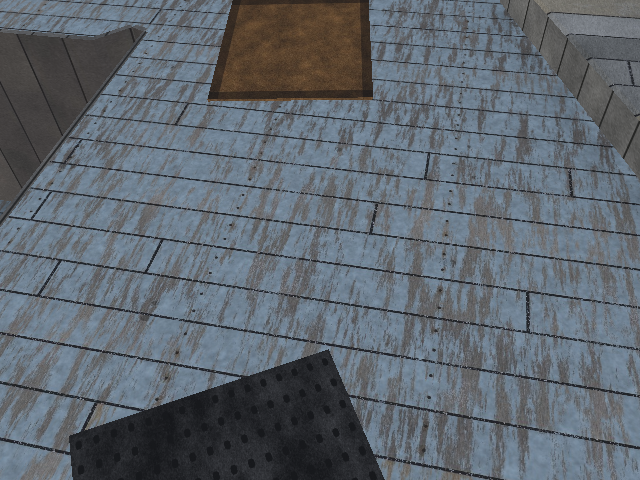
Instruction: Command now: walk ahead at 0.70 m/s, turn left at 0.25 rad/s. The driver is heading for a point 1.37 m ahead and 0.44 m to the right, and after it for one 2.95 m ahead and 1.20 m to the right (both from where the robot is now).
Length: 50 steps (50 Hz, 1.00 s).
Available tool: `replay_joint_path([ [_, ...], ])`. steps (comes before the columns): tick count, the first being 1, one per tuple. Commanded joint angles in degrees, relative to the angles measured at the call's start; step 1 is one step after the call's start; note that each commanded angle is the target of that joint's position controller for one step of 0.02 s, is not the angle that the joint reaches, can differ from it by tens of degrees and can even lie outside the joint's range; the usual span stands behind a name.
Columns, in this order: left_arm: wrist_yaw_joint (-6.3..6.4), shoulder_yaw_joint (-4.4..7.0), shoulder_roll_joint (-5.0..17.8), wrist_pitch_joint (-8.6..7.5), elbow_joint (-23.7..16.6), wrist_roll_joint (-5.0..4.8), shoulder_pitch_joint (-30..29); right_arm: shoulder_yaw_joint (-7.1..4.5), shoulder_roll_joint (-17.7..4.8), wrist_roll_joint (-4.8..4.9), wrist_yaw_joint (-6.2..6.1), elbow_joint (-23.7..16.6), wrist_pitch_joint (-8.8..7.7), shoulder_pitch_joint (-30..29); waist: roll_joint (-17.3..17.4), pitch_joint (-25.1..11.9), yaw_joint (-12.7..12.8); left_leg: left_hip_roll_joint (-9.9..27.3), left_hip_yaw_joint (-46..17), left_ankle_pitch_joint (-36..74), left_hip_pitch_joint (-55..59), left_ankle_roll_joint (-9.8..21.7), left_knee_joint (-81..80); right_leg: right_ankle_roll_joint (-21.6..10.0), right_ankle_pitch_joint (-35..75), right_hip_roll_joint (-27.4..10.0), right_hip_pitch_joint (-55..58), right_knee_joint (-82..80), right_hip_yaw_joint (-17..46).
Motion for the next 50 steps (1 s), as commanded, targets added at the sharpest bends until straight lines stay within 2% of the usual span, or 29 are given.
replay_joint_path([
  [1,-0.80,1.86,6.99,-2.19,0.07,-0.42,4.91,-0.01,-3.37,-0.99,1.37,-4.15,-1.76,-2.64,-7.99,4.92,0.66,3.25,-0.69,6.11,-16.21,-0.07,3.06,-6.74,-20.23,-12.89,6.53,-16.95,20.56],
  [4,-1.63,2.12,6.58,-2.59,1.72,-1.63,8.10,1.05,-3.76,-1.62,1.35,-6.40,-2.08,-9.35,-8.40,6.46,1.51,7.77,6.53,9.35,-19.00,-2.02,-4.22,-10.04,-14.49,-12.40,7.49,-19.21,20.16],
  [6,-1.55,2.24,6.10,-2.42,2.44,-1.27,10.25,2.29,-1.98,-0.82,1.62,-8.10,-2.63,-14.84,-8.54,7.27,3.45,7.83,8.48,9.67,-14.66,-3.58,-12.63,-10.37,-8.37,-11.53,4.86,-19.44,18.27],
  [9,-1.23,3.34,8.70,-1.96,3.79,-1.07,11.84,3.14,-1.07,0.10,1.75,-9.63,-3.28,-18.27,-9.83,7.08,4.05,6.10,10.38,7.36,-5.40,-3.56,-22.07,-10.49,-2.36,-11.97,2.07,-18.67,17.47],
  [11,-1.30,3.54,8.76,-1.58,4.65,-1.37,11.94,2.96,-1.66,0.43,0.97,-9.44,-3.73,-16.20,-10.09,6.02,2.39,4.77,10.86,6.68,4.12,-2.41,-26.70,-10.06,4.99,-12.75,-0.36,-16.27,17.65],
  [13,-1.61,3.71,9.14,-2.04,5.03,-2.00,10.02,1.44,-4.48,0.09,-0.98,-5.31,-4.54,-2.83,-6.49,-1.20,-4.97,3.14,10.81,7.93,25.56,-0.51,-30.94,-7.95,27.10,-9.52,-5.14,-0.81,13.08],
  [14,-2.07,3.71,8.85,-2.82,4.11,-2.77,7.90,-0.04,-8.03,-0.97,-2.41,-3.01,-4.97,7.81,-2.64,-8.41,-10.90,9.41,5.58,3.60,41.75,1.32,-30.30,-6.36,24.75,-5.39,-14.75,15.04,9.62],
  [15,-2.03,2.06,1.51,-3.46,1.19,-4.23,9.10,-1.65,-13.71,-2.49,-3.44,-2.36,-5.03,17.14,11.14,-18.95,-13.20,28.92,-19.19,-24.89,57.11,4.82,-37.29,-4.54,-4.62,0.51,-29.76,35.91,3.54],
  [16,-1.70,2.21,3.34,-2.58,-0.05,-3.56,7.34,-1.61,-13.19,-1.55,-3.63,-2.52,-4.54,14.50,11.52,-17.89,-10.69,33.13,-35.12,-35.40,47.97,6.27,-44.99,-5.30,-9.56,-0.11,-34.21,46.06,2.84],
  [17,-1.78,2.62,4.15,-1.59,0.31,-2.48,4.71,-0.39,-8.23,-1.51,-3.63,-2.91,-4.41,8.35,6.16,-8.64,-7.73,30.87,-27.58,-29.70,40.21,5.70,-43.92,-5.57,-4.89,-3.61,-36.36,49.69,2.62],
  [19,-3.20,2.50,2.36,-0.48,1.30,-1.30,3.64,0.82,-2.96,-0.91,-3.26,-1.97,-4.81,5.47,3.10,-1.02,-4.65,25.64,-12.24,-13.54,30.16,4.30,-46.57,-4.69,-0.66,-7.09,-34.47,47.26,1.47],
  [21,-4.30,2.18,0.65,1.28,0.77,-0.33,2.16,1.22,-1.28,0.03,-3.19,0.00,-5.72,6.19,5.96,3.70,-2.82,23.60,-4.32,-6.43,24.75,3.91,-49.63,-3.57,0.23,-9.12,-34.90,47.29,0.77],
  [23,-5.09,1.80,-0.59,2.21,-1.22,-0.14,-1.85,1.29,-0.57,0.84,-2.72,1.91,-6.69,8.09,4.74,5.54,-2.29,23.21,1.47,1.34,24.68,3.81,-51.23,-3.32,3.26,-9.48,-38.60,48.18,0.20],
  [26,-5.88,1.32,-0.55,2.46,-4.25,-0.32,-8.17,1.62,0.79,0.66,-2.41,3.85,-7.71,7.90,3.84,8.47,-0.70,20.70,12.70,15.47,23.07,2.71,-52.90,-3.38,9.91,-9.14,-40.22,44.41,-1.43],
  [29,-6.90,0.18,-0.69,2.28,-7.44,-0.27,-15.24,1.49,-0.68,0.57,-2.87,5.70,-8.06,8.79,2.32,10.81,-0.72,18.29,21.47,28.41,20.73,1.05,-54.82,-5.23,15.47,-7.85,-33.42,30.24,-7.84],
  [31,-7.27,-0.46,-1.18,2.17,-8.37,-0.48,-17.47,1.18,-3.36,0.65,-3.26,6.66,-8.16,10.52,1.38,10.44,-0.61,18.42,25.41,52.84,22.40,-0.53,-51.49,-7.57,16.24,-4.42,-25.60,22.79,-13.15],
  [33,-6.58,-0.02,1.06,2.11,-7.02,-0.58,-13.61,0.29,-7.00,0.44,-4.12,7.08,-7.05,12.32,3.44,5.33,2.22,19.59,25.77,77.79,29.36,-1.17,-41.58,-9.46,12.62,0.65,-18.09,20.10,-16.21],
  [34,-6.01,0.80,3.24,1.96,-5.02,-0.86,-6.22,-0.35,-9.17,0.00,-4.56,6.55,-5.92,10.84,4.75,0.34,6.50,20.62,25.17,83.72,30.32,-0.96,-31.57,-10.34,9.67,2.70,-10.01,19.79,-15.66],
  [35,-5.28,2.13,5.95,1.81,-1.78,-0.86,5.71,-0.87,-10.90,-0.34,-4.78,5.56,-4.87,8.19,5.67,-5.76,12.36,21.91,23.86,85.51,27.42,-0.05,-17.10,-11.90,6.76,4.10,2.78,19.18,-13.22],
  [36,-4.09,4.00,8.77,1.69,1.93,-1.19,15.64,-0.94,-11.15,0.03,-4.16,3.54,-4.64,6.69,1.71,-11.10,15.62,19.73,23.87,75.15,18.33,-0.09,1.30,-13.06,5.51,6.17,18.51,13.59,-9.82],
  [37,-2.56,4.99,11.90,2.04,1.96,-1.05,10.89,1.01,-3.14,-1.09,-2.61,3.92,-4.94,9.61,-8.43,-6.18,8.18,11.48,21.88,4.99,0.56,-0.92,21.21,-14.89,-0.24,-3.07,25.45,12.23,3.67],
  [38,-2.30,6.77,19.55,3.21,-0.82,0.29,8.06,1.67,-2.25,0.61,-2.57,-2.73,-5.71,11.05,-17.46,-15.47,4.33,3.57,13.13,-11.09,-19.62,-3.73,40.19,-27.28,-3.41,-16.10,39.62,2.53,37.67],
  [39,-1.67,6.95,17.49,3.43,-1.42,-0.27,10.35,1.71,-5.21,0.04,-2.63,-4.53,-7.21,3.64,-4.66,-15.64,7.49,6.93,4.34,-3.65,-24.22,-2.74,37.78,-25.69,-9.26,-16.36,37.21,-6.56,43.34],
  [41,-0.81,6.03,13.15,2.21,0.54,-0.75,7.20,2.56,-4.24,-0.40,-2.83,-4.32,-8.01,1.51,3.97,-1.13,1.60,11.67,4.58,0.32,-20.71,-2.33,25.19,-20.78,-3.69,-13.46,18.49,-10.90,35.14],
  [43,-0.53,4.58,9.92,0.52,0.00,-1.23,3.53,3.03,-3.33,-2.36,-2.83,-3.68,-5.69,3.83,4.64,2.68,-3.33,13.66,4.19,-2.36,-12.52,-4.06,18.82,-20.11,5.38,-8.77,3.61,-10.86,26.98],
  [45,-0.89,3.72,7.82,-0.96,0.02,-1.59,2.37,3.45,-1.62,-2.59,-2.47,-4.01,-3.57,3.37,4.43,3.77,-5.03,15.32,6.18,-2.93,-9.13,-5.46,10.30,-19.36,2.96,-5.83,-5.09,-13.89,20.83],
  [47,-1.20,3.25,6.45,-2.36,1.22,-1.42,3.71,4.58,0.53,-1.70,-1.55,-7.19,-3.74,-4.28,1.55,7.88,-3.02,16.24,9.40,8.54,-7.55,-5.32,-2.90,-17.56,9.63,-3.95,-10.28,-17.52,15.68],
  [49,-2.02,3.30,6.40,-3.39,2.02,-1.99,4.96,5.24,2.22,-0.33,-0.72,-7.26,-4.02,-7.90,0.40,7.20,-0.40,14.83,11.60,23.64,-2.79,-3.11,-14.43,-13.83,15.13,-1.20,-9.03,-19.46,9.02],
  [50,-2.34,3.21,6.35,-4.16,2.72,-2.46,7.22,5.38,2.46,0.46,-0.39,-7.72,-4.32,-9.98,-1.33,7.47,1.52,14.48,12.77,29.65,-0.53,-1.50,-19.07,-12.82,20.39,-2.84,-7.51,-20.78,8.62],
])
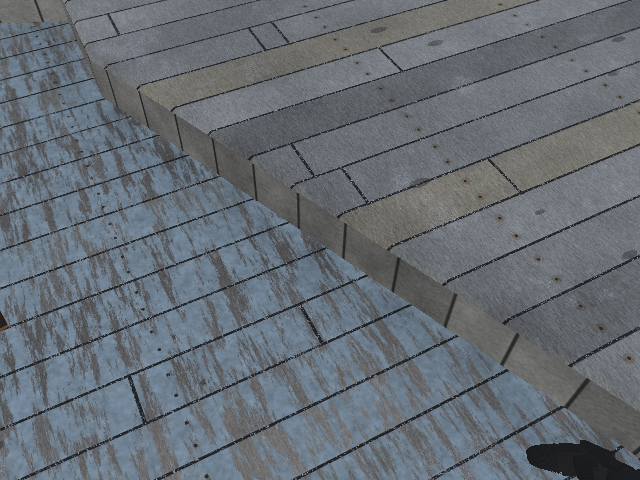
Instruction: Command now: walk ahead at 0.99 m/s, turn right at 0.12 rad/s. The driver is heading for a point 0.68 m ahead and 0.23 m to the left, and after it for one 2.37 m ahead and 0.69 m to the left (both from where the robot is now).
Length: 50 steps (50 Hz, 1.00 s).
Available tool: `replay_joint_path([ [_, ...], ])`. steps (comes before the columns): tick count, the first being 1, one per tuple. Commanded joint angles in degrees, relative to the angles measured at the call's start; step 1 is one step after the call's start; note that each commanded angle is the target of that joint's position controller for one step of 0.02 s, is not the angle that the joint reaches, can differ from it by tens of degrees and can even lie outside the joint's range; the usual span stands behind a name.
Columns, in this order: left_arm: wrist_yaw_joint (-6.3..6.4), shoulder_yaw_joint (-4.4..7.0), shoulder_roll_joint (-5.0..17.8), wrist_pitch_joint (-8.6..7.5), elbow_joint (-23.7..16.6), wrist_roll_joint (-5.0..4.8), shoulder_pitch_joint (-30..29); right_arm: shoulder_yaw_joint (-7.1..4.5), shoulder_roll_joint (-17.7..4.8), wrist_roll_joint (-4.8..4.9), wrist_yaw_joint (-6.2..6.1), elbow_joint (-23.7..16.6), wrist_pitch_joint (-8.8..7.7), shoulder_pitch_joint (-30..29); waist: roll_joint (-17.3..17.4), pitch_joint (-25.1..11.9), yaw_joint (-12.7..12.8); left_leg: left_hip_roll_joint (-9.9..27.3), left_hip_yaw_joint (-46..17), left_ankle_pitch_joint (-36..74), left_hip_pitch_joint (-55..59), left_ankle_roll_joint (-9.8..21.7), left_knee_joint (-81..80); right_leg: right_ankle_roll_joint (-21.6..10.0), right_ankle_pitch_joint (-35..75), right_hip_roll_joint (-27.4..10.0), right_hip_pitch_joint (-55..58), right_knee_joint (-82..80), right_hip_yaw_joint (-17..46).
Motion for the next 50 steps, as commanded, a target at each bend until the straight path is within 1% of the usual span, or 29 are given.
replay_joint_path([
  [1,-0.55,1.47,7.03,-3.35,-3.14,-0.83,-1.28,-0.55,-3.37,1.98,0.94,-2.77,-0.40,-5.12,-0.84,3.92,1.50,-2.93,6.95,18.04,15.43,3.37,-12.39,-3.04,24.16,-14.42,-13.51,-15.57,5.68],
  [3,-0.17,1.48,8.24,-3.32,-1.69,-0.19,-0.01,-1.27,-5.01,2.12,1.04,-1.70,-0.21,-5.75,-0.44,2.18,2.13,-5.78,8.62,17.50,12.44,5.68,-16.25,-0.77,32.96,-15.45,-0.75,-15.77,1.77],
  [6,1.48,1.83,11.06,-2.73,-0.26,1.52,1.27,-2.71,-8.18,1.58,0.83,-0.64,-0.67,-2.75,-5.25,-1.53,-0.92,-11.79,10.55,5.60,16.27,8.69,-18.26,2.32,65.71,-19.69,10.54,-4.45,-2.42],
  [8,2.74,2.09,12.17,-0.93,-1.08,4.01,-2.73,-4.66,-11.70,2.32,0.18,5.36,-0.10,16.15,-7.45,-10.68,-10.48,-15.77,10.43,-2.50,32.01,10.45,-16.51,3.57,77.58,-21.06,10.39,18.45,-4.99],
  [9,3.08,1.83,11.71,-0.46,-2.05,4.31,-6.48,-5.94,-13.64,2.11,-0.50,8.98,0.34,28.67,-5.76,-14.59,-17.37,-13.09,6.75,-7.32,45.73,12.30,-16.15,4.28,69.30,-19.07,0.07,38.21,-7.47],
  [10,2.25,0.59,5.63,-1.54,-5.13,1.01,-4.15,-8.51,-20.32,1.67,-1.05,9.82,1.23,32.36,15.01,-20.38,-14.30,0.74,-22.72,-18.62,65.16,21.83,-17.99,9.83,26.28,-7.58,-26.39,71.29,-8.68],
  [11,1.28,-0.93,4.44,-2.94,-6.73,1.22,-1.76,-8.10,-18.47,1.57,0.03,9.22,1.38,25.36,13.90,-23.53,-8.73,7.14,-47.49,-24.08,68.73,27.22,-31.12,9.41,-7.16,-4.41,-41.23,76.77,-0.88],
  [12,1.32,-1.46,5.80,-3.62,-8.11,1.77,-9.10,-7.80,-15.27,1.85,0.03,7.97,1.17,20.36,5.01,-15.39,-9.70,6.65,-43.69,-27.32,61.95,26.20,-33.37,8.63,-2.74,-9.37,-45.30,74.29,2.78],
  [13,0.93,-1.91,6.22,-4.18,-9.15,2.24,-11.84,-6.97,-11.48,2.23,0.00,9.27,1.12,20.00,-2.67,-8.58,-7.40,5.14,-37.32,-25.34,50.85,23.30,-35.15,7.75,0.36,-12.83,-43.12,66.87,2.58],
  [14,0.80,-2.24,5.43,-3.80,-10.71,3.18,-15.20,-6.41,-9.78,2.12,-0.21,10.32,0.81,19.88,-5.81,-4.42,-5.77,1.99,-31.79,-22.02,41.91,20.94,-36.40,7.79,-0.21,-14.87,-40.01,60.75,1.88],
  [17,0.25,-3.54,3.25,-0.48,-12.37,4.86,-14.26,-5.85,-10.01,2.38,-0.49,11.34,-0.49,18.74,-2.41,1.66,-0.69,-4.27,-23.75,-17.21,26.89,20.07,-39.48,10.02,-3.26,-17.12,-36.20,51.08,-0.55],
  [19,-0.20,-4.22,3.34,-0.19,-15.81,4.12,-20.92,-6.43,-11.55,2.59,-0.32,10.90,-1.20,18.46,-0.93,5.00,-1.51,-6.24,-20.77,-12.53,20.02,20.39,-43.19,11.73,1.94,-17.95,-34.52,39.37,-3.38],
  [22,-1.03,-5.26,1.19,-0.64,-18.33,2.70,-29.16,-7.11,-11.39,3.40,0.09,11.18,-1.39,20.56,-0.22,5.20,-5.44,-10.29,-16.18,0.41,18.25,16.31,-43.02,12.58,17.86,-15.86,-26.80,22.60,-6.49],
  [25,-0.59,-4.86,1.92,-1.02,-19.43,1.86,-31.80,-7.86,-12.78,3.93,0.03,11.78,-1.38,22.99,1.67,1.46,-7.89,-8.75,-17.90,12.56,26.64,14.01,-39.99,11.62,23.96,-13.76,-22.64,15.73,-6.14],
  [27,0.03,-4.26,3.21,-1.50,-19.32,1.85,-30.47,-8.20,-13.47,3.74,-0.76,12.02,-0.96,23.16,1.98,-0.62,-7.14,-8.27,-18.90,21.71,33.05,12.05,-33.70,10.93,20.56,-12.36,-19.15,10.48,-5.14],
  [29,1.40,-2.26,7.24,-1.99,-16.00,1.59,-18.72,-8.90,-16.70,3.09,-0.92,11.80,-1.00,21.65,1.54,-9.53,-1.07,-9.01,-18.02,34.54,35.71,9.64,-17.40,9.54,10.74,-10.36,-4.97,10.10,-5.16],
  [30,2.46,-0.95,9.87,-2.27,-13.56,1.86,-7.69,-8.82,-16.41,2.71,-0.67,10.92,-1.51,18.54,1.47,-14.97,5.09,-11.01,-17.14,28.91,28.92,8.60,-3.84,8.34,6.13,-14.89,8.36,11.85,-1.76],
  [31,3.81,0.73,13.84,-2.25,-11.81,3.42,5.68,-6.84,-9.05,2.24,-0.82,9.04,-2.23,17.08,-6.32,-23.83,9.17,-13.52,-12.43,1.95,20.29,9.38,14.91,6.50,-14.14,-29.27,22.00,11.89,11.46],
  [32,3.26,1.85,18.07,-1.65,-11.76,4.26,0.34,-4.88,-3.76,5.48,-0.70,5.33,-1.78,24.80,-26.87,-31.87,1.29,-17.84,-5.74,-25.15,4.07,7.69,30.27,-0.54,-26.92,-43.11,30.74,-0.03,44.98],
  [33,2.88,1.60,11.59,-0.97,-13.04,3.66,-5.14,-5.19,-8.98,3.64,-1.40,7.67,-0.27,19.95,-13.94,-22.20,2.03,-11.35,-4.00,-18.36,-2.64,8.64,32.26,0.23,-35.04,-38.89,23.25,-2.28,41.23],
  [34,2.74,0.34,6.58,-1.00,-12.84,3.05,-8.07,-5.68,-10.36,2.35,-0.90,7.29,0.30,14.02,-7.16,-13.58,2.66,-9.55,-2.63,-13.79,-3.16,8.18,29.10,1.66,-24.80,-35.79,15.46,-1.62,29.36],
  [35,2.44,-0.19,4.27,-1.04,-11.10,3.24,-6.25,-5.70,-9.82,1.51,-0.38,7.11,0.65,9.99,-1.79,-7.43,3.23,-7.78,-2.27,-12.69,-1.32,7.41,26.37,3.10,-5.84,-33.36,8.69,-1.32,19.46],
  [37,2.77,-0.20,4.03,-1.74,-7.76,2.65,-4.61,-5.13,-6.69,0.63,1.16,4.79,2.24,7.85,-5.32,-4.41,0.48,-5.64,-1.61,-12.91,-1.35,6.63,25.30,3.60,1.31,-30.94,3.09,-3.68,10.93],
  [39,1.69,-0.59,1.79,-2.68,-5.21,1.31,-2.99,-4.31,-4.34,0.94,2.02,1.98,3.54,3.98,-5.62,-2.08,-0.83,-3.90,-0.85,-13.06,-4.60,6.69,24.85,4.97,13.43,-30.29,1.98,-4.58,3.43],
  [43,1.05,-0.36,3.23,-4.02,-3.76,1.36,-6.19,-2.54,-3.46,0.48,3.52,-2.60,3.09,-1.93,-5.46,2.53,-4.63,-5.49,-1.55,-3.02,-0.42,6.68,8.70,5.22,20.80,-26.30,-7.02,-11.51,-8.05],
  [46,0.55,0.20,6.95,-3.66,-1.54,0.41,-2.74,-1.83,-4.44,0.88,4.07,-3.39,1.98,-6.95,-2.55,6.30,-3.86,-9.75,6.83,4.21,13.97,7.82,-8.96,3.96,32.77,-25.68,-11.68,-18.20,-11.99],
  [48,0.72,0.72,10.39,-3.06,0.60,-0.02,0.13,-2.22,-6.13,-0.06,3.21,-2.03,1.48,-5.91,-3.71,2.86,-5.24,-13.11,10.15,1.76,20.18,9.33,-12.20,3.48,57.53,-25.47,-3.27,-11.88,-12.20],
  [49,0.98,0.76,12.10,-2.99,0.59,0.01,0.33,-2.78,-7.36,-0.29,2.61,-0.42,1.10,-1.02,-4.71,-2.90,-7.78,-14.76,9.62,-0.34,27.44,9.96,-11.11,3.53,71.50,-25.38,-1.15,-1.68,-11.88],
  [50,1.52,1.29,14.30,-2.49,0.78,-0.02,-1.14,-3.48,-8.54,-1.03,1.73,2.83,0.36,10.55,-7.09,-7.10,-14.09,-14.44,6.90,-0.99,38.52,10.77,-15.37,3.96,73.28,-25.78,-2.96,12.33,-11.10],
])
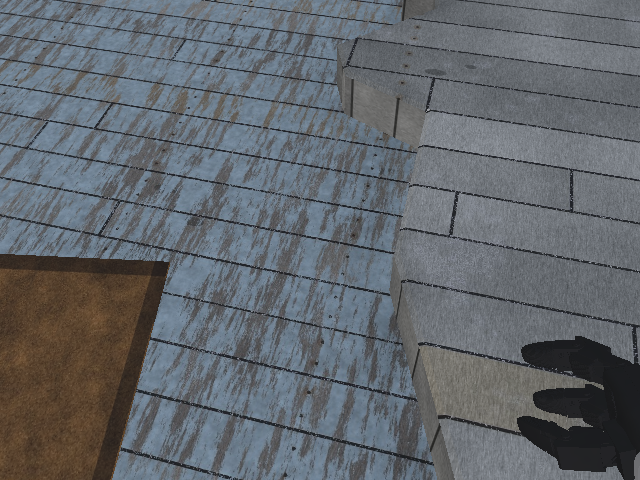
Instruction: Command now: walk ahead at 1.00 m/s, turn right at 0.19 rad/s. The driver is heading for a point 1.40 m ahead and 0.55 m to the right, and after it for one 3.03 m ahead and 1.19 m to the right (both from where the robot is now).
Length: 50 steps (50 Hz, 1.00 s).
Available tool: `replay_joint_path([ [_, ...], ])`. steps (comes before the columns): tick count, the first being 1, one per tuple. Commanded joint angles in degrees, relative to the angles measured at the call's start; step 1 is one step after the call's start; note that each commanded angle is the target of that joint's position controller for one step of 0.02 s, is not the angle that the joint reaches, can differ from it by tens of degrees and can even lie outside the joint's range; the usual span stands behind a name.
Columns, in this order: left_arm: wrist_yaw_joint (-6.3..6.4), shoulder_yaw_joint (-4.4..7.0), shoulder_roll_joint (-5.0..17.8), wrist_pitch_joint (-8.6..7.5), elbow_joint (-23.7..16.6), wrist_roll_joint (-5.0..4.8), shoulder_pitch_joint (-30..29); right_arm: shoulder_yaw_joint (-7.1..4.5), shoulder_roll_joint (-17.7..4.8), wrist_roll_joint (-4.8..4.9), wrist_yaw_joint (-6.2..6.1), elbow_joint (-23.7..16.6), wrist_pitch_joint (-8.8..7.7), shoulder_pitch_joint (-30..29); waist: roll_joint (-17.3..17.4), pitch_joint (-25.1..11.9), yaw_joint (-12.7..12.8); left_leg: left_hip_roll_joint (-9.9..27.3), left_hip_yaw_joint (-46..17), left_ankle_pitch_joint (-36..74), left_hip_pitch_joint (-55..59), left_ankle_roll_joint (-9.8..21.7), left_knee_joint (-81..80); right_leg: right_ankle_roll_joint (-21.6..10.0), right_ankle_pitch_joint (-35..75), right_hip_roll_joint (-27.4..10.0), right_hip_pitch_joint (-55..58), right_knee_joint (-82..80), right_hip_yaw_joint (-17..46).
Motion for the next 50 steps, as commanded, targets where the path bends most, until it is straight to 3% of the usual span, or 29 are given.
replay_joint_path([
  [1,0.82,2.44,13.62,-0.60,-5.87,-0.37,-9.74,-3.71,-9.42,-1.92,-2.57,7.21,-1.08,31.32,-7.94,-10.63,-22.83,0.18,-2.53,-1.06,47.29,1.41,-4.02,-8.64,64.86,-7.73,-26.17,34.60,5.74],
  [2,-0.17,0.62,3.52,-0.28,-7.63,-0.51,-4.42,-5.11,-15.54,-2.85,-3.76,7.65,-1.44,31.57,6.36,-17.99,-16.32,17.04,-20.29,-5.28,60.51,1.10,-3.77,-7.74,4.09,1.18,-41.10,57.91,6.34],
  [3,0.70,0.83,3.96,0.28,-9.09,-2.85,-0.59,-6.09,-17.34,-2.07,-4.08,6.64,-1.22,33.67,11.34,-30.40,-15.20,27.23,-40.16,-2.50,66.66,4.07,-9.61,-8.37,-7.99,4.78,-49.52,75.10,14.44],
  [4,1.16,2.00,7.37,0.69,-9.74,-1.96,-8.35,-5.65,-13.67,-1.10,-3.95,7.34,-1.13,31.13,1.92,-22.57,-15.61,22.76,-33.15,-5.23,58.67,2.73,-11.99,-9.08,-1.27,1.87,-53.48,76.87,15.38],
  [6,0.24,1.10,2.74,1.03,-9.30,-1.30,-10.32,-4.22,-7.53,-0.67,-3.55,9.09,-2.14,24.59,-0.03,-6.63,-10.03,17.96,-20.35,-1.61,41.92,1.16,-16.80,-8.28,3.26,-1.64,-55.01,72.12,13.77],
  [9,-0.61,1.08,-1.07,4.40,-8.66,-0.18,-8.44,-3.33,-3.23,0.20,-3.16,11.34,-3.79,24.79,4.38,-3.99,-5.88,16.90,-11.44,2.29,30.64,2.09,-22.16,-7.31,1.89,-1.85,-50.94,79.50,11.87],
  [12,-0.31,0.54,-4.83,5.90,-13.30,-0.61,-18.36,-2.75,-0.15,1.39,-2.79,14.68,-5.08,27.50,4.70,1.41,-5.14,18.11,-4.97,1.66,30.13,0.94,-25.30,-8.64,-0.03,-2.69,-66.12,91.18,12.03],
  [16,2.27,-2.47,-9.87,6.36,-22.82,-1.53,-36.37,-2.16,0.63,-0.15,-3.82,21.35,-5.09,34.51,0.56,9.69,-3.13,19.93,0.56,3.07,36.76,-1.44,-28.21,-14.31,-11.50,1.54,-94.84,114.78,13.56],
  [20,0.41,-4.34,-8.85,5.55,-27.23,-0.41,-40.52,-0.73,-1.38,1.16,-6.17,22.14,-3.43,34.98,-3.58,9.28,0.51,14.44,13.62,15.76,35.53,-5.32,-32.73,-15.05,-6.68,0.95,-88.70,93.15,5.48],
  [21,-0.42,-4.78,-7.76,5.48,-25.11,-0.20,-34.79,-0.29,-2.50,2.36,-6.66,18.67,-2.93,29.05,-5.11,7.16,4.32,11.18,21.08,37.96,25.27,-5.72,-32.42,-15.40,-1.80,3.07,-68.96,80.17,-1.15],
  [22,-1.60,-4.06,-5.83,5.69,-21.84,0.35,-30.78,-0.91,-4.42,4.91,-7.53,15.45,-3.24,30.04,-5.12,0.70,2.57,11.22,19.56,63.89,18.80,-2.94,-27.15,-15.01,3.04,7.76,-48.18,73.96,-7.48],
  [23,-2.09,-2.17,-2.66,6.53,-18.77,-1.03,-23.92,-2.05,-10.59,6.21,-8.77,13.97,-3.45,29.88,-0.75,-11.67,5.66,11.97,17.64,86.26,20.34,-1.74,-15.65,-14.45,5.38,12.21,-30.92,71.62,-6.02],
  [24,-2.04,-1.11,-1.77,6.15,-17.60,-0.81,-15.52,-4.35,-16.53,4.48,-7.81,11.98,-3.11,28.60,6.93,-15.14,9.10,15.42,14.68,101.16,26.17,-2.29,0.24,-15.25,-2.84,12.91,-27.91,68.45,-4.37],
  [25,-1.71,0.92,3.01,5.77,-15.53,-1.27,-7.20,-5.95,-18.33,4.83,-6.05,10.65,-1.95,26.80,12.75,-17.54,12.95,15.93,11.02,103.01,25.71,-2.48,25.11,-19.38,-15.15,15.51,-20.89,58.87,5.56],
  [26,-0.77,2.93,8.03,5.16,-15.47,-1.76,-14.14,-4.12,-7.92,3.62,-3.48,10.38,-1.92,25.05,-2.20,-11.35,7.52,3.96,8.04,24.71,13.77,-5.02,53.73,-24.54,-16.81,10.58,-23.04,39.85,28.11],
  [27,0.03,4.66,13.28,6.72,-15.20,-1.44,-20.18,-2.93,-2.69,1.61,-1.31,1.51,-3.66,22.78,-16.42,-15.59,-0.42,-6.81,-0.64,-7.85,-5.92,-8.82,70.13,-31.88,-12.97,0.23,-16.80,16.51,66.52],
  [28,0.68,4.89,12.94,6.62,-16.12,-1.56,-19.69,-2.16,-2.14,-0.27,-0.57,-1.27,-5.19,22.21,-6.18,-15.24,-1.92,-3.42,-8.69,-4.62,-9.20,-6.89,70.48,-28.76,-26.45,-2.41,-17.00,9.18,76.74],
  [30,1.72,3.43,6.77,5.40,-10.68,0.64,-16.05,-0.96,1.00,0.08,-1.75,-1.45,-5.55,18.26,3.86,2.07,-5.18,-1.34,-8.75,-8.50,-13.91,-6.33,65.83,-23.38,-14.34,-1.12,-34.11,11.81,69.60],
  [31,2.20,2.89,4.63,3.95,-10.55,2.05,-17.17,-0.21,2.51,-0.55,-2.43,-3.57,-4.96,15.66,5.46,3.43,-6.79,-0.19,-9.50,-13.00,-13.58,-7.00,63.88,-22.85,-5.09,1.08,-40.47,15.61,60.66],
  [36,2.11,2.46,5.68,1.11,-10.63,1.43,-20.49,1.01,1.37,0.38,-4.11,-11.28,-1.73,6.50,1.28,5.46,-10.24,3.00,-6.48,-26.47,-8.69,-8.55,34.92,-22.67,-1.29,7.58,-50.94,9.23,39.31],
  [39,0.98,3.76,6.52,0.14,-13.46,0.38,-21.86,1.12,2.31,4.06,-3.31,-9.77,-1.87,12.03,-3.49,-4.74,-8.36,1.56,-1.37,7.29,36.13,-11.34,10.81,-19.60,10.88,9.51,-60.65,2.65,33.41],
  [41,-0.05,5.67,12.81,-0.48,-13.14,0.78,-21.22,-1.69,-2.85,3.62,-4.11,-5.28,-1.17,23.99,-0.84,-13.60,-15.00,-3.09,-0.04,1.66,43.87,-9.81,1.47,-15.53,37.36,11.82,-42.23,18.60,28.38],
  [42,-0.51,6.49,15.14,-0.41,-14.32,1.16,-24.69,-3.48,-5.67,4.36,-5.03,-3.15,-1.29,32.05,-2.60,-15.94,-22.13,-3.09,0.81,0.68,48.27,-9.64,-4.15,-13.16,47.17,11.62,-38.15,32.55,26.99],
  [43,-1.03,5.64,10.87,-0.77,-16.89,1.29,-29.09,-5.25,-8.90,4.39,-6.50,0.55,-1.48,41.01,-0.68,-17.26,-25.96,0.95,-1.57,2.99,55.05,-9.05,-8.12,-10.36,38.46,12.29,-39.78,48.63,25.45],
  [44,-1.34,3.49,2.02,-0.80,-18.94,1.89,-29.45,-5.15,-7.52,2.16,-7.06,3.51,-1.65,42.39,4.38,-13.50,-22.35,6.86,-6.20,0.61,59.91,-10.05,-5.73,-10.36,0.83,12.82,-50.22,60.53,23.68],
  [45,-0.52,1.21,-2.76,-0.60,-22.85,2.45,-30.79,-4.00,-5.79,-0.23,-6.10,3.82,-1.65,44.02,6.87,-8.76,-19.52,15.73,-19.27,14.81,56.47,-12.54,-3.02,-11.28,-5.12,9.90,-57.41,73.25,20.89],
  [46,-0.31,1.16,-1.23,0.66,-23.58,-1.77,-15.74,-4.52,-6.89,-2.27,-6.07,0.23,-2.23,29.87,14.42,-16.56,-7.56,24.50,-42.39,-4.45,55.69,-3.38,-15.10,-9.47,1.03,8.72,-62.61,75.25,18.69],
  [47,-0.02,1.13,1.51,2.20,-21.16,0.21,-16.44,-4.35,-2.64,-1.72,-5.11,-1.62,-3.07,23.62,4.22,-11.35,-7.67,23.21,-43.12,-21.68,46.49,1.08,-20.09,-9.25,4.76,4.44,-61.61,76.68,17.07],
  [50,-2.63,0.86,1.40,3.26,-24.26,1.77,-26.99,-3.47,-0.34,-0.01,-4.43,5.88,-5.67,28.20,-3.46,1.51,-8.72,16.16,-24.67,-17.51,33.29,-0.03,-24.52,-8.80,6.32,1.62,-63.73,70.77,19.31],
])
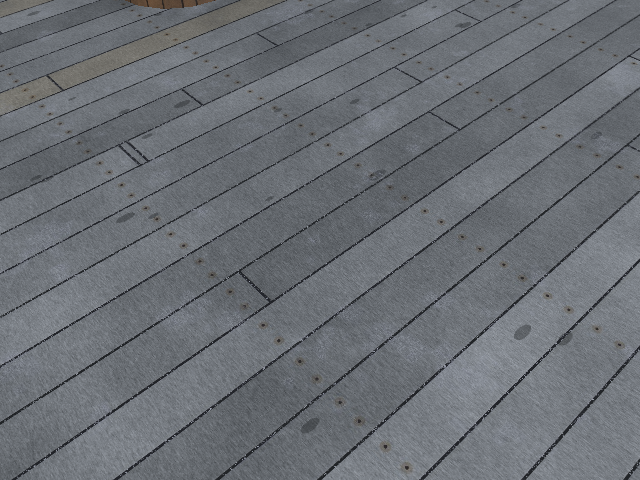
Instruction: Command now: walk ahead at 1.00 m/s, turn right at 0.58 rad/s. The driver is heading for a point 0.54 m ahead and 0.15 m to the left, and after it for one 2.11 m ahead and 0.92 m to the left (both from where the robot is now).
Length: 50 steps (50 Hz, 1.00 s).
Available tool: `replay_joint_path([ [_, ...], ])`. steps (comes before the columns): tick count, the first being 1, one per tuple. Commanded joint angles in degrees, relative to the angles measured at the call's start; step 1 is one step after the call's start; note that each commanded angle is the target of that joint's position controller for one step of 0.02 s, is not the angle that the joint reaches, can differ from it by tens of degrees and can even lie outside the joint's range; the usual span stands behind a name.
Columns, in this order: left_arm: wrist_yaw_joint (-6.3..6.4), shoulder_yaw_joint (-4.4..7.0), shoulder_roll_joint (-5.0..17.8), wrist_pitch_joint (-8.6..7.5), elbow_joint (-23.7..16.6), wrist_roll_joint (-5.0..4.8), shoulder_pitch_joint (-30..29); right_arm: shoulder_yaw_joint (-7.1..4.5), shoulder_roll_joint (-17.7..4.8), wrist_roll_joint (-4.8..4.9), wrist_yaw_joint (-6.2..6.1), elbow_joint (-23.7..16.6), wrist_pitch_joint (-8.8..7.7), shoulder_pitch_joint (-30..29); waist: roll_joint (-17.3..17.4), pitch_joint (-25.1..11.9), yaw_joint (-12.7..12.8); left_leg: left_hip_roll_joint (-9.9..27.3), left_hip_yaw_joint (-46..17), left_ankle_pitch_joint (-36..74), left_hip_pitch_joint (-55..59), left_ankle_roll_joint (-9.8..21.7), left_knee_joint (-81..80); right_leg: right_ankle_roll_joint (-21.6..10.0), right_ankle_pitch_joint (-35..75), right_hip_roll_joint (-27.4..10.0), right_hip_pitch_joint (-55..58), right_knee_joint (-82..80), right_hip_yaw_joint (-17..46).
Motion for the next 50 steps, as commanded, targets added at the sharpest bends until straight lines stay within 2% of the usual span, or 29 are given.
replay_joint_path([
  [1,-2.09,-2.98,-4.58,0.06,-8.26,0.53,-6.50,0.88,0.24,0.63,0.51,1.87,-3.40,5.67,3.17,7.58,-0.02,16.11,-23.23,2.83,10.91,7.23,-20.27,0.50,0.95,-4.95,-22.67,-2.79,5.35],
  [3,-2.14,-3.71,-4.58,-0.16,-10.00,0.92,-11.38,0.83,-0.58,1.39,0.72,4.79,-3.48,8.79,3.65,7.53,-0.25,13.02,-15.96,16.30,12.02,6.69,-22.03,0.78,1.65,-2.75,-23.08,-10.16,3.89],
  [4,-2.34,-4.04,-3.83,-0.62,-11.25,0.90,-12.55,0.41,-2.95,1.36,0.83,5.09,-3.58,8.80,6.40,7.69,0.51,13.09,-14.69,22.44,11.55,7.39,-22.96,1.10,3.14,-2.31,-21.58,-16.54,2.38],
  [6,-3.49,-4.89,-2.79,-1.47,-12.70,1.19,-17.58,0.30,-3.79,2.01,1.04,6.38,-2.87,7.91,4.91,9.27,1.26,10.26,-10.08,25.20,7.46,7.37,-28.76,1.15,9.99,-4.47,-12.78,-32.70,-7.02],
  [8,-3.94,-6.07,-5.35,-2.19,-12.67,0.44,-20.01,0.14,-6.01,2.71,1.47,7.65,-2.38,10.12,4.74,8.97,-0.61,10.31,-8.18,35.43,2.42,8.06,-32.27,0.24,14.40,-2.36,2.12,-39.81,-10.98],
  [10,-2.32,-5.31,-2.79,-2.45,-11.30,0.65,-15.50,-0.67,-10.27,2.81,1.50,9.26,-2.21,11.09,8.14,5.00,2.78,11.97,-6.19,63.12,9.05,8.16,-22.13,-0.88,9.46,0.45,10.32,-43.18,-10.99],
  [11,-0.94,-4.03,-0.17,-2.59,-8.77,1.19,-6.53,-0.91,-11.93,2.83,1.09,9.81,-1.94,10.83,10.03,-0.58,7.76,12.25,-6.10,69.54,9.98,7.24,-10.50,-1.40,7.07,1.95,20.26,-44.78,-9.67],
  [12,0.40,-2.57,2.37,-2.62,-5.30,1.59,5.52,-0.98,-12.50,3.27,0.81,9.29,-1.68,8.71,10.57,-6.41,14.34,10.79,-5.61,63.98,4.09,5.98,5.02,-1.82,8.35,-0.64,34.56,-47.37,-6.37],
  [13,1.86,-0.51,7.34,-2.64,-3.39,2.94,14.37,-0.21,-8.66,3.11,0.87,7.28,-1.66,8.08,6.07,-13.42,16.79,6.60,-4.75,38.13,-8.34,5.47,25.31,-2.42,-4.85,-12.41,48.91,-47.50,5.25],
  [14,2.12,-0.07,9.78,-3.09,-3.61,4.34,14.07,1.14,0.15,4.19,0.80,5.08,-1.36,13.56,-5.34,-20.93,9.53,1.31,-7.09,-9.87,-21.78,5.49,46.31,-5.02,-11.34,-29.06,57.45,-51.50,29.90],
  [15,1.96,0.05,7.34,-2.33,-3.97,2.21,13.01,-0.11,-5.34,5.05,0.40,3.37,-0.64,9.88,-4.23,-22.82,11.09,0.99,-8.62,-3.55,-26.34,5.84,53.69,-7.44,-8.04,-30.49,53.08,-60.04,39.61],
  [17,1.51,-1.63,-0.66,-3.41,-1.39,0.55,7.41,0.56,-3.17,3.44,0.75,3.03,0.28,3.35,0.73,-4.89,6.98,5.46,-7.94,3.31,-29.43,5.41,48.60,-6.42,0.00,-24.43,36.75,-63.07,22.57],
  [18,1.63,-2.06,-2.48,-4.03,-0.59,1.03,6.48,0.52,-2.03,2.98,0.94,3.81,1.18,2.99,2.50,-0.43,4.65,6.13,-8.08,2.39,-27.77,4.54,47.19,-5.16,14.01,-22.51,31.21,-63.71,15.79],
  [20,1.70,-2.34,-3.73,-4.92,1.32,-0.13,6.41,0.54,0.44,2.16,1.23,3.49,3.45,5.28,0.29,2.74,0.25,6.58,-7.30,-1.61,-24.51,2.56,44.34,-4.89,34.18,-22.57,23.72,-64.63,6.12],
  [22,1.43,-2.56,-4.42,-5.66,2.90,-1.42,5.15,0.35,1.37,1.30,1.65,0.96,4.63,0.04,-1.42,7.07,-1.01,7.01,-5.91,-1.02,-27.72,2.02,37.87,-2.73,45.56,-21.08,21.47,-66.76,-2.19],
  [24,2.11,-2.50,-3.45,-5.79,3.00,-1.76,-1.32,1.10,2.69,1.30,2.85,-1.77,4.22,-3.60,-4.32,7.96,-3.66,6.02,-3.24,9.14,-20.59,2.52,22.00,0.64,43.00,-15.39,15.14,-69.06,-12.48],
  [26,2.56,-1.86,-1.60,-6.01,3.56,-2.35,-1.73,1.25,1.82,1.77,4.42,-0.41,3.72,-2.28,-3.73,5.21,-3.51,0.99,2.77,25.72,-5.90,3.01,7.69,2.39,39.57,-11.49,11.84,-65.37,-18.78],
  [28,2.64,-0.65,2.39,-6.10,3.38,-3.15,-1.23,0.36,-0.53,1.44,4.62,1.12,4.05,3.37,-2.55,0.01,-5.90,-3.39,5.40,27.99,5.13,4.80,6.87,3.83,49.62,-13.28,13.56,-55.93,-18.36],
  [30,2.16,0.06,4.27,-4.81,2.18,-4.07,-2.60,-2.01,-5.52,0.32,3.50,4.18,4.37,16.90,-0.18,-6.83,-12.77,-5.19,3.07,27.40,20.69,8.46,5.64,5.52,46.89,-13.80,11.36,-31.67,-16.74],
  [31,1.71,-0.37,1.39,-3.75,3.29,-3.53,-1.75,-3.05,-8.55,0.68,2.38,4.79,4.40,16.63,6.47,-3.62,-12.77,-1.75,-2.08,33.14,23.72,11.09,-0.19,7.29,6.15,-7.25,4.89,-12.16,-17.03],
  [32,1.75,-1.52,-3.28,-2.31,2.00,-1.50,4.98,-3.97,-14.55,1.54,1.63,2.67,4.67,11.45,16.05,-0.17,-5.67,7.58,-14.09,80.45,24.66,13.78,6.51,9.01,-26.03,-0.66,-5.83,10.56,-16.18],
  [33,2.44,-1.93,-1.90,-1.29,-1.19,-1.09,14.62,-4.69,-17.91,2.04,1.72,-1.50,4.54,8.45,15.15,-17.44,-1.10,19.08,-34.22,87.87,35.07,24.41,1.38,10.06,-21.09,-0.12,-11.03,16.69,-3.19],
  [34,3.00,-2.48,0.48,-0.70,-0.59,0.17,14.05,-4.66,-15.89,2.90,1.23,-4.81,5.34,1.21,8.22,-18.75,-0.22,19.73,-41.94,63.57,29.64,25.47,-6.05,9.52,-15.11,-2.38,-10.69,13.99,0.01],
  [36,3.16,-2.01,2.35,0.74,-1.07,1.57,6.75,-2.64,-9.22,3.33,0.62,-4.65,6.31,-3.86,-0.86,-6.24,2.12,12.59,-37.31,29.13,12.75,20.49,-13.10,9.38,-11.92,-5.09,-9.33,2.92,0.46],
  [37,3.50,-1.97,2.64,1.85,-1.66,1.56,6.09,-2.55,-8.84,3.31,0.43,-4.16,5.92,-2.69,1.72,-2.48,2.31,11.78,-35.43,37.52,6.86,19.72,-12.76,9.49,-11.37,-5.90,-6.91,-1.48,0.28],
  [38,3.78,-2.14,2.27,3.14,-1.89,1.57,5.20,-2.32,-8.29,3.38,0.41,-3.01,5.66,-1.59,1.20,-1.76,2.75,10.53,-32.92,42.94,3.64,18.71,-12.49,9.82,-11.46,-6.55,-4.44,-5.02,0.49],
  [42,3.93,-3.14,-0.53,3.87,-2.82,0.78,0.77,-3.12,-10.29,2.45,0.39,-2.63,5.44,-2.11,-0.71,-4.98,2.18,5.68,-28.76,47.14,2.21,14.58,-9.67,10.19,-6.14,-6.19,-2.50,-16.15,0.74],
  [46,3.64,-3.10,-0.49,4.81,-4.47,0.13,-5.06,-3.83,-10.92,3.24,-0.20,-2.94,7.03,-2.44,4.08,-4.12,0.37,3.14,-33.80,25.27,5.42,9.33,-11.64,10.16,-0.57,-4.36,-6.72,-22.69,3.03],
  [50,3.47,-2.92,0.01,4.44,-4.67,-0.39,-8.97,-4.15,-10.58,2.91,-0.01,-3.04,7.87,-1.38,7.54,-0.39,-1.43,1.85,-38.53,14.05,7.67,8.97,-12.22,9.61,-0.37,-2.40,-7.50,-30.15,4.57],
])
